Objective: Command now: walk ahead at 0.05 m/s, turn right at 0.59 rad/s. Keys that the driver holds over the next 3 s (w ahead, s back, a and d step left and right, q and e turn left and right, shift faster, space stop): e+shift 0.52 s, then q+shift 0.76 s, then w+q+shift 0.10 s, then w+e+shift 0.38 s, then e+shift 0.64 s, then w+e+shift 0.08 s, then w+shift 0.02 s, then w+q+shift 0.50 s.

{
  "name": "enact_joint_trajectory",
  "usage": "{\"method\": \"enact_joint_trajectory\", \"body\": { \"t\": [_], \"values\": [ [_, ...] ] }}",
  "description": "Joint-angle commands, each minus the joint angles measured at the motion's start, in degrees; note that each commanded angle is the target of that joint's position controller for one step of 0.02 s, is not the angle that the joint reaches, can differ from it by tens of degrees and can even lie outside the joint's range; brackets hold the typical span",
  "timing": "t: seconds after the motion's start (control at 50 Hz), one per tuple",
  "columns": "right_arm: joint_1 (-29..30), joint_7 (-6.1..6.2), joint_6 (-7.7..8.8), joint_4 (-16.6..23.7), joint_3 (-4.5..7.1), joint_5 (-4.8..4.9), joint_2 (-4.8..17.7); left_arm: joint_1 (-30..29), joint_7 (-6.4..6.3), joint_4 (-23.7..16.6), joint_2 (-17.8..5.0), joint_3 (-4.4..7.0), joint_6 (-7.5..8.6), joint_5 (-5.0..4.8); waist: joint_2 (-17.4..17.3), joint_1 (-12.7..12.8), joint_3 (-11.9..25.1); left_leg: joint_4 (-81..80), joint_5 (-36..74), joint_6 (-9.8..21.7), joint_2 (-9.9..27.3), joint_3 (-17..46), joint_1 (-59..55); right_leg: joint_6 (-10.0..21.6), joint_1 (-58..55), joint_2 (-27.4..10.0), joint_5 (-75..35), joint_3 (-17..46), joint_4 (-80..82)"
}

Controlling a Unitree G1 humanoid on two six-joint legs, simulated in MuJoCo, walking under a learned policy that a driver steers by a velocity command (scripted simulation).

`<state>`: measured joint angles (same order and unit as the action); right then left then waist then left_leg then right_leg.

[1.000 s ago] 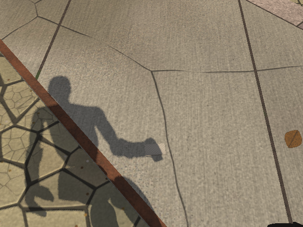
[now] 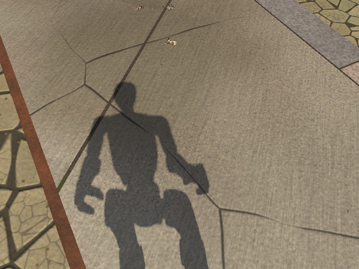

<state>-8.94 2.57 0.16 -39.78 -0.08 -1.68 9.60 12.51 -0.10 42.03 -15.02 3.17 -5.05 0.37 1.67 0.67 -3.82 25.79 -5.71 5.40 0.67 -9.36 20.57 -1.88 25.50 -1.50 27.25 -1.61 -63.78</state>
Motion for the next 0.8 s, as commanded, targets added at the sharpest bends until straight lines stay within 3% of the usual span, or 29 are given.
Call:
{"method": "enact_joint_trajectory", "body": {
  "t": [0.02,0.12,0.16,0.18,0.2,0.22,0.24,0.26,0.28,0.3,0.32,0.36,0.4,0.46,0.52,0.56,0.58,0.6,0.62,0.64,0.66,0.68,0.7,0.72,0.74,0.76,0.8],
  "values": [
    [0.3,0.48,0.44,3.8,3.11,-0.46,8.6,2.4,0.69,-3.7,-3.7,1.39,-0.75,0.27,-8.2,0.0,9.6,-10.3,1.4,7.6,15.7,10.0,-7.9,-0.2,-1.7,-1.6,-1.6,-0.3,5.8],
    [-0.2,-0.22,-0.41,4.0,4.6,-0.99,11.2,2.2,2.59,-6.1,-4.9,1.93,-1.16,-0.27,-10.0,-0.2,10.5,-8.9,-6.3,5.0,18.4,5.7,-5.0,2.7,-9.7,-1.0,-0.3,-4.5,18.2],
    [0.7,-0.4,-0.87,4.1,5.22,-0.26,12.2,5.7,3.21,-5.5,-5.1,2.28,-0.86,-0.26,-7.6,2.0,9.8,-4.4,-12.5,0.8,17.3,1.9,-1.0,4.9,-16.3,0.1,-4.9,-5.5,28.7],
    [-0.9,-0.74,-1.42,3.3,5.5,-0.07,11.5,8.3,3.13,-4.6,-6.8,2.81,-0.42,0.32,-1.3,2.9,6.4,3.5,-17.3,-3.2,14.4,-1.0,4.2,6.4,-18.7,-1.4,-7.2,0.7,37.4],
    [-3.8,-1.29,-2.27,3.3,5.02,0.36,8.1,8.0,2.18,-5.6,-11.9,3.64,0.21,1.16,14.7,1.7,1.5,20.0,-27.4,-8.2,6.5,-5.7,15.2,9.7,-17.2,-14.9,-9.1,22.9,47.8],
    [2.7,-0.91,-3.02,7.7,4.66,-0.36,8.8,7.6,0.61,-7.6,-18.4,5.43,0.38,1.27,15.3,3.3,-2.9,28.7,-30.9,-9.8,-0.8,4.6,21.8,16.3,-8.2,-20.3,-13.0,37.4,52.1],
    [4.4,-1.06,-3.01,8.1,4.61,0.06,9.1,6.2,-0.64,-7.3,-16.6,5.36,0.47,1.36,9.5,1.9,-3.4,34.7,-25.2,-9.6,0.6,9.9,19.8,16.6,-6.9,-17.5,-12.5,30.7,51.7],
    [3.3,-1.25,-2.51,7.5,4.7,0.61,9.5,1.9,-1.16,-8.3,-14.6,4.64,0.56,0.86,8.1,-0.5,-3.0,34.9,-18.5,-9.3,0.9,11.1,18.9,14.8,-6.1,-13.4,-11.9,25.0,50.3],
    [2.3,-1.3,-1.79,6.5,4.82,0.35,10.1,-1.8,-1.03,-9.4,-13.2,4.25,0.63,0.94,7.3,-1.9,-1.5,35.5,-14.0,-9.0,0.4,11.2,18.2,13.4,-7.5,-9.9,-15.2,21.6,48.6],
    [1.1,-1.46,-1.34,5.5,5.15,-0.57,11.0,-3.5,-0.9,-10.4,-11.8,3.99,0.89,0.65,6.7,-1.8,1.1,36.9,-12.1,-8.8,-0.3,10.6,17.8,13.2,-10.1,-8.0,-22.6,19.8,46.1],
    [0.4,-1.84,-1.11,4.9,5.14,-0.86,11.1,-2.7,-0.57,-10.5,-10.7,3.7,1.15,0.4,5.3,-1.4,4.1,37.7,-11.9,-8.9,-0.7,11.0,17.0,13.4,-12.9,-7.3,-30.0,19.1,44.0],
    [1.2,-2.27,-1.14,5.3,4.58,-0.15,9.9,0.8,-0.04,-9.8,-11.1,4.05,1.59,-0.03,3.1,-0.1,6.9,34.6,-13.1,-8.9,-1.2,11.5,17.3,13.5,-17.7,-7.0,-35.0,20.2,41.8],
    [3.3,-2.18,-1.31,6.1,3.95,0.49,9.3,3.2,-0.04,-9.6,-11.7,4.56,1.61,0.05,4.3,1.7,7.0,28.9,-14.0,-9.0,-2.0,11.9,18.1,13.9,-20.9,-6.7,-33.9,22.8,40.7],
    [5.0,-1.98,-1.12,6.9,3.46,0.59,9.8,4.0,0.02,-10.1,-12.7,5.1,1.3,0.41,6.3,3.1,7.3,21.7,-15.6,-8.3,-3.4,13.0,15.1,14.6,-21.1,-6.5,-32.9,27.4,39.3],
    [3.7,-1.68,-0.51,6.9,3.3,1.19,10.7,1.9,0.57,-10.7,-13.4,5.48,1.28,0.64,7.3,2.4,7.9,15.2,-17.2,-7.1,-5.2,13.6,7.8,13.9,-18.1,-5.4,-37.8,31.4,38.0],
    [-1.9,-1.19,-0.18,4.9,3.38,1.65,11.2,-1.3,0.63,-11.0,-12.0,4.83,1.58,0.36,8.1,0.1,9.9,8.2,-14.8,-6.0,-4.5,11.9,-0.1,11.5,-16.7,-4.7,-42.0,29.4,36.0],
    [-4.1,-0.84,0.13,4.2,3.35,1.37,10.8,-2.7,0.41,-10.9,-10.6,4.2,1.69,-0.32,7.3,-1.5,10.0,0.0,-8.3,-5.3,-3.7,11.3,-6.0,9.1,-14.2,-3.1,-38.9,27.7,34.1],
    [-3.5,-0.43,0.49,4.3,3.43,0.64,11.6,-1.5,0.1,-10.7,-8.1,3.2,1.96,-0.63,3.5,-0.7,10.4,-6.2,-4.5,-3.8,1.1,16.4,-11.5,6.2,-10.6,-0.6,-28.7,25.3,31.5],
    [0.9,-0.39,0.58,6.0,3.28,-0.25,14.5,2.1,0.01,-10.8,-3.3,1.52,2.04,-0.43,-10.5,2.3,10.4,-12.1,0.9,0.3,14.7,33.3,-14.5,3.1,-4.8,6.7,-7.8,16.8,23.3],
    [0.4,-1.1,0.44,5.3,2.8,-0.62,13.8,3.0,-0.47,-9.7,-6.9,2.18,1.3,0.36,-14.0,1.9,9.7,-11.3,10.5,7.3,19.1,41.7,-9.2,2.4,-5.4,10.9,8.0,13.4,20.6],
    [1.3,-1.88,0.84,4.9,1.74,0.02,10.1,4.0,-0.71,-8.1,-7.0,1.93,0.98,0.68,-11.5,2.5,8.1,-11.9,11.1,8.6,18.1,40.5,-7.1,2.0,-8.2,7.7,6.2,14.5,20.0],
    [3.8,-2.36,1.0,4.4,1.0,0.58,7.8,2.9,-0.5,-7.0,-6.6,1.48,0.98,0.82,-10.0,3.4,6.3,-11.0,8.1,6.1,13.4,34.8,-6.5,1.6,-9.8,5.0,1.5,11.7,23.9],
    [4.3,-2.57,0.68,3.9,1.78,0.52,10.0,0.7,-0.46,-6.9,-6.5,1.38,1.36,0.82,-11.6,2.7,4.9,-9.2,7.8,3.2,8.2,31.0,-7.4,1.2,-10.0,5.5,-2.0,8.7,27.1],
    [2.5,-2.52,0.32,3.2,3.37,0.82,14.0,-0.8,-0.52,-7.5,-7.4,1.6,1.74,1.0,-13.9,1.4,4.8,-6.9,12.0,2.3,5.8,30.4,-10.7,0.9,-7.9,6.6,-3.5,6.8,27.4],
    [-0.2,-2.6,-0.04,2.5,4.54,1.03,16.4,-1.1,-0.54,-7.2,-8.3,1.7,2.01,0.83,-13.4,0.3,6.1,-5.2,18.0,2.8,5.6,31.3,-14.6,0.4,-5.5,7.6,-1.6,5.5,25.9],
    [-2.8,-2.77,-0.31,1.9,5.32,1.38,17.5,-1.8,-0.59,-7.4,-8.4,1.6,2.15,0.53,-11.8,-0.6,7.4,-4.2,21.2,3.7,6.6,33.3,-17.8,0.0,-3.1,7.8,0.2,5.4,23.9],
    [-5.0,-3.02,-0.66,1.2,6.26,1.8,17.6,-4.2,-1.02,-8.4,-7.4,1.13,2.36,0.13,-9.8,-1.6,8.3,-4.0,19.8,5.1,7.5,36.8,-20.7,-0.5,0.6,7.2,1.8,6.3,21.0]
  ]
}}
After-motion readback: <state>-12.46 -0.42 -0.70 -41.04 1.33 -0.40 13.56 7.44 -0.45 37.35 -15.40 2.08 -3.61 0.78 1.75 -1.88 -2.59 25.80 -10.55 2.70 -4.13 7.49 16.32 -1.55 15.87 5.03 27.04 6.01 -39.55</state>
